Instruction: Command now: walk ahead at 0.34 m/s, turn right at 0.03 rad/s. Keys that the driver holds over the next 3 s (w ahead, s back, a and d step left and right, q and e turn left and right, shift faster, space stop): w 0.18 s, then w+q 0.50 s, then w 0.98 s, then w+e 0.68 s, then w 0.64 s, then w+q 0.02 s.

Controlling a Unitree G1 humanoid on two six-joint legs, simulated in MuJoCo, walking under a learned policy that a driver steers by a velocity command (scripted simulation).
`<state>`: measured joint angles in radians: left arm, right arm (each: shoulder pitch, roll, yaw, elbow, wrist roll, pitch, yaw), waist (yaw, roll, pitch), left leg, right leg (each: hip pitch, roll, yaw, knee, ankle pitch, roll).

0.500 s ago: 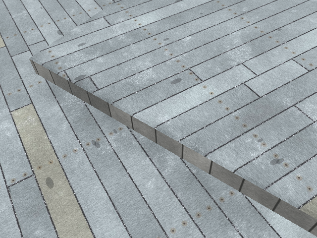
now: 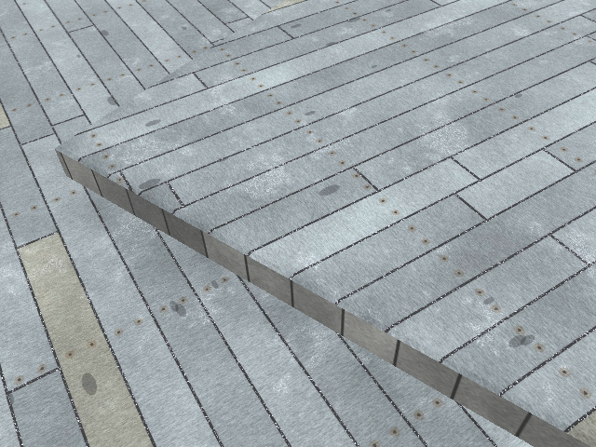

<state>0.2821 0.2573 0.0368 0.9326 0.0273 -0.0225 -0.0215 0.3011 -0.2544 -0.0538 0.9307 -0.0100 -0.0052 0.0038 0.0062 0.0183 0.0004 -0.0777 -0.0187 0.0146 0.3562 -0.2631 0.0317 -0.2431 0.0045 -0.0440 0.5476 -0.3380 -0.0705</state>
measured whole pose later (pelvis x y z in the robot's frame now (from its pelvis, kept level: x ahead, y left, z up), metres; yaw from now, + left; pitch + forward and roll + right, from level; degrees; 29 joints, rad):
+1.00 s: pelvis +0.51 +0.06 -0.01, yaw +19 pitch +1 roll +0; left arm 0.05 0.22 0.01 0.82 0.04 -0.04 -0.02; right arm 0.46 -0.22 -0.04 0.97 -0.02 -0.07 -0.02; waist -0.08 -0.03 0.04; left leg 0.10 -0.14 -0.11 0.20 -0.30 0.13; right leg -0.67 -0.07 -0.05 0.84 -0.14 -0.01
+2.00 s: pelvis +1.02 +0.26 +0.00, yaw +11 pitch +1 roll -2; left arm 0.03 0.07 -0.03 0.68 0.00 0.03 0.02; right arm 0.54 -0.11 0.03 1.09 -0.02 -0.09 0.01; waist 0.01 -0.03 -0.03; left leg -0.11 0.00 0.20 0.39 -0.30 0.09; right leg -1.23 0.04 -0.04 1.95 -0.25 -0.11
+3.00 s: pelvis +1.60 +0.29 +0.13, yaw -7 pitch +2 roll +1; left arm 0.14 0.22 0.01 0.68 0.03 -0.03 -0.03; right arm 0.46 -0.21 -0.03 0.83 -0.01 -0.09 0.02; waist -0.06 -0.06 -0.02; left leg -0.06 -0.09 0.05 0.24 -0.21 0.08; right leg -0.65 -0.10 0.01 0.80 -0.07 -0.01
